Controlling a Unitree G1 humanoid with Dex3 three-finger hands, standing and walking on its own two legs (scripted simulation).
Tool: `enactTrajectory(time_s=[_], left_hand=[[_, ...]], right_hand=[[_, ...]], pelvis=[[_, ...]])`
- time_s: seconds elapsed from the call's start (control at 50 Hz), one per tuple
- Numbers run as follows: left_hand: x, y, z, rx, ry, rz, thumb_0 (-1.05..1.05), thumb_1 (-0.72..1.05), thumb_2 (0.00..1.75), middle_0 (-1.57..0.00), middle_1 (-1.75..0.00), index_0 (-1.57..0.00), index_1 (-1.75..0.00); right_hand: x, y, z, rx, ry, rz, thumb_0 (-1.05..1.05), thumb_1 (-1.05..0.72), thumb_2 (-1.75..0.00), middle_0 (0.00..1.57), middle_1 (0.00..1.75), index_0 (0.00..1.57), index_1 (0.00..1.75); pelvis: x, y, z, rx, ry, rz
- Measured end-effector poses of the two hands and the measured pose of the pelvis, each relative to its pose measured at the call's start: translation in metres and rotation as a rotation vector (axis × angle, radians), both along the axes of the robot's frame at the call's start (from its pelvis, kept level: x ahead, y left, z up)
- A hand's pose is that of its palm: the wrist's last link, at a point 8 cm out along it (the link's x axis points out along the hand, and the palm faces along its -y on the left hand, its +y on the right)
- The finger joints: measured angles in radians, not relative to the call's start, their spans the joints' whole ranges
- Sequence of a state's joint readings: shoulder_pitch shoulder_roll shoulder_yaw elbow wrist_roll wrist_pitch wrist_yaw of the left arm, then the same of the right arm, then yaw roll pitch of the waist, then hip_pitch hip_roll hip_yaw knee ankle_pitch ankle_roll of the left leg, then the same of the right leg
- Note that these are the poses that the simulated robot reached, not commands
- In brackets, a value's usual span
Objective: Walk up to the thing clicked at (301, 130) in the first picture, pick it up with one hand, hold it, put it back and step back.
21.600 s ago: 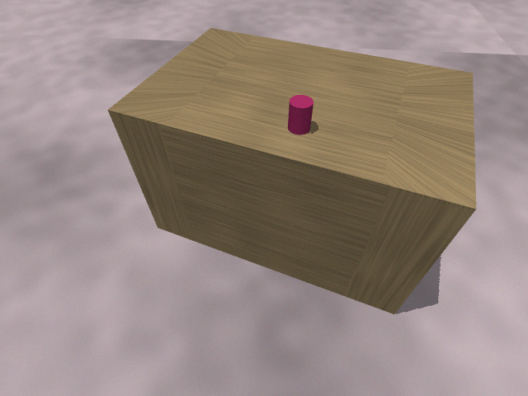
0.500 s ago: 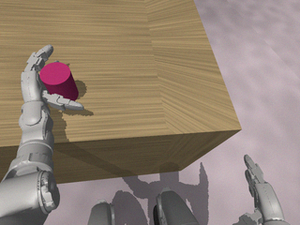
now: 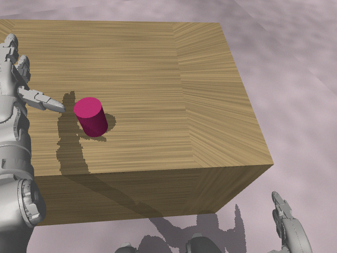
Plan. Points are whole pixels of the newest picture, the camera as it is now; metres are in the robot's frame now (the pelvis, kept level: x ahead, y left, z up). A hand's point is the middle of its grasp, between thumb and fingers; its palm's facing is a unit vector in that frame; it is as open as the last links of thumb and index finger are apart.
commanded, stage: rise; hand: left
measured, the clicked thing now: (92, 117) +0.48 +0.18 -0.01
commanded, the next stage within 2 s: sink last in 0.04 s
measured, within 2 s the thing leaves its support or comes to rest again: neither
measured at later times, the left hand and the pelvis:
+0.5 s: hand (1, 125) +0.39 +0.31 +0.10, palm faces +0.35 -0.87 -0.35, open 17.4 cm; pelvis +0.03 +0.00 +0.04, yaw +0 degrees
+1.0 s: hand (24, 248) +0.17 +0.22 +0.08, palm faces +0.28 -0.89 -0.35, open 17.1 cm; pelvis +0.02 -0.01 +0.03, yaw +3 degrees
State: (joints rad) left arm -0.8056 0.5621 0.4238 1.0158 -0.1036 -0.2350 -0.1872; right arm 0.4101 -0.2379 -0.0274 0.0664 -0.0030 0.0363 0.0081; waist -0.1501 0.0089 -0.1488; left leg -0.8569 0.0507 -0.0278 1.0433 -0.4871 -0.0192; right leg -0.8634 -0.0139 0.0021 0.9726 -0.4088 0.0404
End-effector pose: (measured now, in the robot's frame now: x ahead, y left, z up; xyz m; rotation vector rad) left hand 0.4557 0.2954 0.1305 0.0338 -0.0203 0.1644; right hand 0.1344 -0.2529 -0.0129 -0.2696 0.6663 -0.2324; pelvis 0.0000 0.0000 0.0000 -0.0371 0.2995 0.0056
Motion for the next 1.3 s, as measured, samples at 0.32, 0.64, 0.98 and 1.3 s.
enactTrajectory(time_s=[0.32,0.64,0.98,1.3], left_hand=[[-0.044,0.062,0.009,0.19,0.263,0.252,-0.01,-0.54,0.06,-0.06,-0.06,-0.06,-0.06],[-0.174,0.018,-0.023,0.24,0.278,0.198,-0.01,-0.51,0.04,-0.06,-0.05,-0.06,-0.05],[-0.312,-0.032,-0.026,0.238,0.378,0.19,-0.01,-0.44,0.02,-0.04,-0.05,-0.05,-0.03],[-0.335,-0.003,-0.034,0.291,0.36,0.286,-0.01,-0.46,0.02,-0.05,-0.05,-0.06,-0.04]], right_hand=[[0.004,-0.019,0.019,0.014,0.054,-0.045,-0.01,0.5,-0.07,0.06,0.06,0.06,0.06],[0.048,-0.009,0.019,0.085,-0.017,-0.025,-0.01,0.47,-0.07,0.06,0.06,0.06,0.06],[0.045,-0.012,0.008,0.097,-0.061,-0.009,-0.01,0.5,-0.05,0.06,0.06,0.06,0.06],[0.004,-0.036,0.008,0.033,-0.078,-0.045,-0.01,0.52,-0.05,0.06,0.06,0.06,0.05]], pelvis=[[0.01,-0.003,0.029,0.021,-0.081,-0.008],[0.036,-0.001,0.038,0.024,-0.159,0.009],[0.023,-0.013,0.03,0.042,-0.197,0.037],[-0.006,-0.021,0.024,0.053,-0.216,0.03]])
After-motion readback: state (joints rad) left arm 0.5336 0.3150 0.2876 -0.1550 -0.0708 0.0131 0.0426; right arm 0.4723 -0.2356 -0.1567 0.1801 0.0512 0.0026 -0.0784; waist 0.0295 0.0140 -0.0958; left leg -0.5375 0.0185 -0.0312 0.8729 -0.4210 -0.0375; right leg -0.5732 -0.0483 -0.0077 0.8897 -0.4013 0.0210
